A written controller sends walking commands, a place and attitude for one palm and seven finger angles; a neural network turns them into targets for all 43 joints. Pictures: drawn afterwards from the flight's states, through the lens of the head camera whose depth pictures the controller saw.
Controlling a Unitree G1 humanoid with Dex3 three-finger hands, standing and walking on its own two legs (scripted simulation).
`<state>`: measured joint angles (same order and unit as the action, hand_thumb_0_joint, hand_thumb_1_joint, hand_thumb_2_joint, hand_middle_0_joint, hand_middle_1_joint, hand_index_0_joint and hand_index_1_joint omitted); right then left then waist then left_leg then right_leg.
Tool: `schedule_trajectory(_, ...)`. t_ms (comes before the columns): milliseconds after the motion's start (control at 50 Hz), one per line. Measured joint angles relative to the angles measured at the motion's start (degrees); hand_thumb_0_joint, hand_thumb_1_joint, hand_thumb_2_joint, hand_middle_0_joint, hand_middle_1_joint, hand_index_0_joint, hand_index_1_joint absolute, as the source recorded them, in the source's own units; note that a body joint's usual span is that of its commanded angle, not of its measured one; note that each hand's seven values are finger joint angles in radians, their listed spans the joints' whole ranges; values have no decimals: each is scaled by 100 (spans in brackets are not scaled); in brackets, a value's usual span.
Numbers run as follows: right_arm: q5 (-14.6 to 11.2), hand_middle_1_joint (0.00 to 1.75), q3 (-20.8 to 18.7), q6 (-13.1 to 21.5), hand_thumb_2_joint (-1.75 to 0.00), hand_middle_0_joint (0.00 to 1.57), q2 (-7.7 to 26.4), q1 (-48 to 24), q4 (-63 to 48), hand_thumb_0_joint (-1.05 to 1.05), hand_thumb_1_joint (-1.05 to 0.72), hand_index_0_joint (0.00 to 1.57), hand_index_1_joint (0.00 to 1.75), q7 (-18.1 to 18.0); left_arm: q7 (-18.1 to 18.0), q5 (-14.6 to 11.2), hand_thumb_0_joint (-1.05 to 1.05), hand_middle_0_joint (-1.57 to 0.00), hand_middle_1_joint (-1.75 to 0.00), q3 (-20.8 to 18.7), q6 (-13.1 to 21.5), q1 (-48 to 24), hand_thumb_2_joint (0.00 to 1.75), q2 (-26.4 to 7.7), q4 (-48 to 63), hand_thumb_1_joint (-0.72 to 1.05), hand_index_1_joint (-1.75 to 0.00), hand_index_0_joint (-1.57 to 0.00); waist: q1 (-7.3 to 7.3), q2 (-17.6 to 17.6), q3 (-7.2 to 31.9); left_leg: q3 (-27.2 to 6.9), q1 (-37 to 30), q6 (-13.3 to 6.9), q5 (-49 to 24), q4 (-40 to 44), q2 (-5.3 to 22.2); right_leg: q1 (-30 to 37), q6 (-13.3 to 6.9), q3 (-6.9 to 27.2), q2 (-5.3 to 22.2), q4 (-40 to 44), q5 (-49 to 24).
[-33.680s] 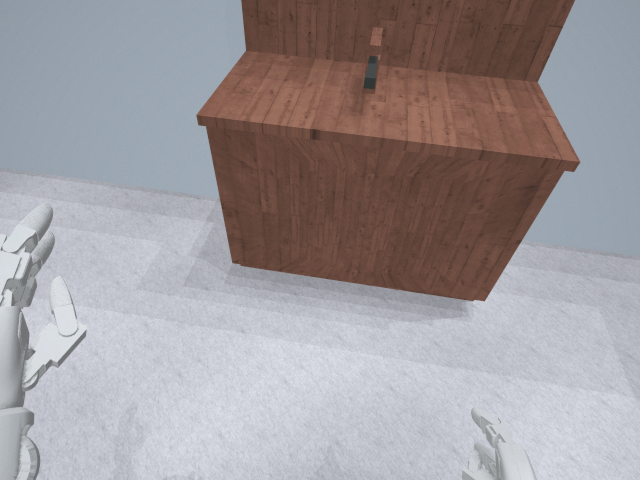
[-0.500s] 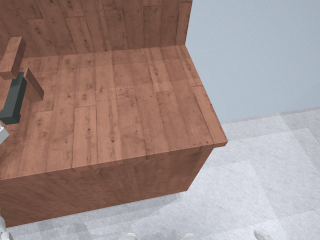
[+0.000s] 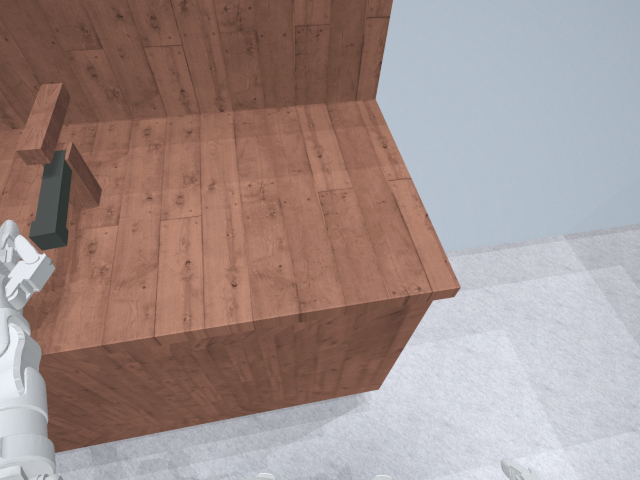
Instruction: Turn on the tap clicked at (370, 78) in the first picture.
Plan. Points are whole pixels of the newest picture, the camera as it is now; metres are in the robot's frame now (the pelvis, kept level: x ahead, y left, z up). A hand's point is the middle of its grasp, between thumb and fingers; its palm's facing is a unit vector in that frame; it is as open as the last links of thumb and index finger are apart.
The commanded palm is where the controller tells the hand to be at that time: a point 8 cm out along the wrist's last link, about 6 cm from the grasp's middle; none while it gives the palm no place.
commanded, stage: push the lever round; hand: left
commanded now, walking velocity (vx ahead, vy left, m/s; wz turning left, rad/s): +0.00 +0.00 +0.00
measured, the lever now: (49, 233) +0.37 +0.35 +0.08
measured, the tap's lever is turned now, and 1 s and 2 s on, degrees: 5 29 60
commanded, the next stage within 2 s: none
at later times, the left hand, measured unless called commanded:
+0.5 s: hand (83, 253) +0.36 +0.31 +0.07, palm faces +0.64 -0.77 -0.07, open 7.6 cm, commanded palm +0.32 +0.33 +0.07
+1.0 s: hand (112, 244) +0.37 +0.28 +0.07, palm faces +0.73 -0.68 -0.07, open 7.6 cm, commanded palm +0.33 +0.29 +0.07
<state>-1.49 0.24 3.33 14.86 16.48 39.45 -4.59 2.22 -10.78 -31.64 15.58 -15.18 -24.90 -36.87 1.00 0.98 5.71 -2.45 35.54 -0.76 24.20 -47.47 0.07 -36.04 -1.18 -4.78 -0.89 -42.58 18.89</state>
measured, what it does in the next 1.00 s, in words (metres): stands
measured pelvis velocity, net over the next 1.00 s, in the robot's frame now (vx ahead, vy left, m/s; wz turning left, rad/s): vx -0.01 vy -0.02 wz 0.01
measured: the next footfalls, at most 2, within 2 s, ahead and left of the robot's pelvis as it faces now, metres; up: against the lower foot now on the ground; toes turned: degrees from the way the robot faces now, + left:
none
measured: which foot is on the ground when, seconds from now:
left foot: down 0.00-1.00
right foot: down 0.00-1.00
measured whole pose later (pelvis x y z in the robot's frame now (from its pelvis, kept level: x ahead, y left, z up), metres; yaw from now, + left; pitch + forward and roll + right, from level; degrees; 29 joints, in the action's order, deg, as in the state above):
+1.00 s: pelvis -0.01 -0.02 +0.00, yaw +1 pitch +11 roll -1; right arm 1.0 -0.6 1.5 13.9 14.2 42.1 -2.9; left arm -26.4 -2.1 -24.7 15.5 -21.9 -14.0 -38.0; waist 2.3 1.5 6.2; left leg -3.2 34.3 0.5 23.1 -46.4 0.2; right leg -35.3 -2.5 -5.5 -1.0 -43.1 18.8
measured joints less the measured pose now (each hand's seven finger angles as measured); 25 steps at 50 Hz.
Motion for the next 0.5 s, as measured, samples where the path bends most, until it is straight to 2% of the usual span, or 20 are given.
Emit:
schedule_trajectory(160, 39, 30, 5, -23, -90, 20, -67, -117, 36, 1, -90, 21, 30, 17, -586, 156, 1, -16, -15, 247, -24, 29, 92, 323, 241, 94, -15, -16, -9, 10, -4, -1, -115, -1, -12, 60, -25, 108, 8, 1, 24, 31, 9)
schedule_trajectory(500, 131, 30, -18, -112, -90, 20, -81, -214, 154, 1, -90, 21, 30, 60, -1484, 413, 1, -16, -15, 493, -14, -270, 92, 643, 147, 94, -15, -16, 11, 14, -12, -57, -93, 65, -33, 45, -13, 73, -59, -52, 14, -40, 34)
